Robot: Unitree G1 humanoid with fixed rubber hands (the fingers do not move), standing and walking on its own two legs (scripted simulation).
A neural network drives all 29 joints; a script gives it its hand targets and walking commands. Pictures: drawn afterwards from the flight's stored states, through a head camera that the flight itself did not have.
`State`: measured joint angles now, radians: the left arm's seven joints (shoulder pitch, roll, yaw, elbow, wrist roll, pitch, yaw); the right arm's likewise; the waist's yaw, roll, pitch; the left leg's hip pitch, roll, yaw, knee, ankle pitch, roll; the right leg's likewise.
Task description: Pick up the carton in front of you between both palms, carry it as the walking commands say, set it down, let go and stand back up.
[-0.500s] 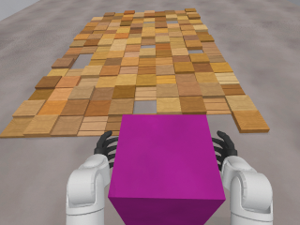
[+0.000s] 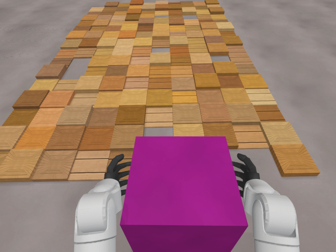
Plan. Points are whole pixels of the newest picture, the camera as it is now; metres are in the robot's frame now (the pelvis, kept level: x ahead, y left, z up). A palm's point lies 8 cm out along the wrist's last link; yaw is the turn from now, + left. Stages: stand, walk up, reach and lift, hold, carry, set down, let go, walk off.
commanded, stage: carry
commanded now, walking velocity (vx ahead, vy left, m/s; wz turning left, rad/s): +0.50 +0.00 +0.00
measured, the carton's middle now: (180, 201) +0.26 +0.00 -0.01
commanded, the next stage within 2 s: none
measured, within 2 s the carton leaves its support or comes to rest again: neither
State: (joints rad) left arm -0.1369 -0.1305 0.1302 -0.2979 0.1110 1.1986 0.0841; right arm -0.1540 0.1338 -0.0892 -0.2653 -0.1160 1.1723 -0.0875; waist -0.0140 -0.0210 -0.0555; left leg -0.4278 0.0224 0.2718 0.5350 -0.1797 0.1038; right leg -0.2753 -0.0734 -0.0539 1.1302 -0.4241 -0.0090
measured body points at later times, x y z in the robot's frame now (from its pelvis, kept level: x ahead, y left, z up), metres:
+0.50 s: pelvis +0.33 -0.04 -0.01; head +0.36 -0.04 +0.44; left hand +0.67 +0.14 +0.13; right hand +0.70 -0.16 +0.12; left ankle +0.16 +0.08 -0.62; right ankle +0.42 -0.10 -0.73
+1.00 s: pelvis +0.65 +0.01 +0.03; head +0.77 +0.00 +0.46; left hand +1.07 +0.15 +0.13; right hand +1.05 -0.16 +0.13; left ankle +0.66 +0.10 -0.71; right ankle +0.56 -0.11 -0.60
